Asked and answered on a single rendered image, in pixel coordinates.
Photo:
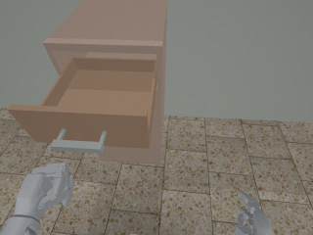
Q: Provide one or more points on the robot left forearm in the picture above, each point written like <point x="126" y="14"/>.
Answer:
<point x="21" y="225"/>

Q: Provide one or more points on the handle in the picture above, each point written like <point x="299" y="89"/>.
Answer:
<point x="75" y="146"/>

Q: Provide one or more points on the cabinet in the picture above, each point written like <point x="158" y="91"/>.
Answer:
<point x="118" y="29"/>

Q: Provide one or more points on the drawer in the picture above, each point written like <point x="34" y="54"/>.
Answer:
<point x="93" y="95"/>

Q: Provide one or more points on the robot right hand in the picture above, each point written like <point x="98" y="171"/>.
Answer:
<point x="258" y="222"/>

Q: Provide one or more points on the robot left hand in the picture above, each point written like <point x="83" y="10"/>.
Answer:
<point x="52" y="180"/>

